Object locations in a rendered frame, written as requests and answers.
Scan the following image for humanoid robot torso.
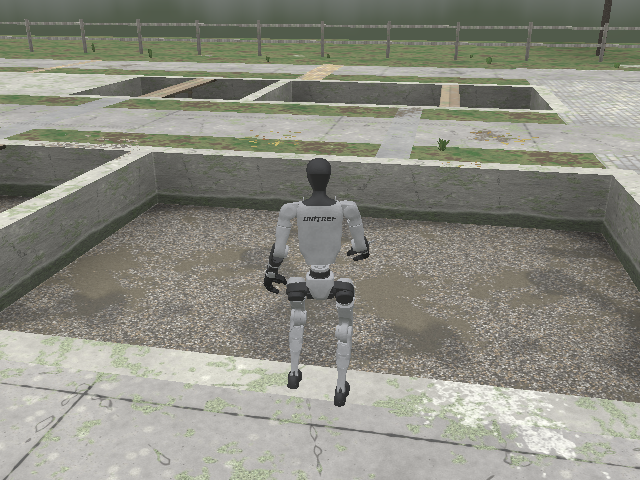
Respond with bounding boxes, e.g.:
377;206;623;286
296;196;343;300

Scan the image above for left robot hand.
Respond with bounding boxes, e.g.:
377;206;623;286
263;274;287;294

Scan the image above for right robot hand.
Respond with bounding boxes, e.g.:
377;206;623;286
347;247;370;261

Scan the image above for left robot forearm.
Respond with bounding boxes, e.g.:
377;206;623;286
265;243;284;278

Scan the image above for right robot forearm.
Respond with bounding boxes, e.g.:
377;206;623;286
358;236;369;254

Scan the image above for robot left upper arm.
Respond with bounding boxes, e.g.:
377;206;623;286
273;202;299;258

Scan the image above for robot left thigh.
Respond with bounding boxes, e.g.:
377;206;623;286
286;277;307;327

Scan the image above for robot right upper arm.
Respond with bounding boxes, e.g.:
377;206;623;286
340;200;367;252

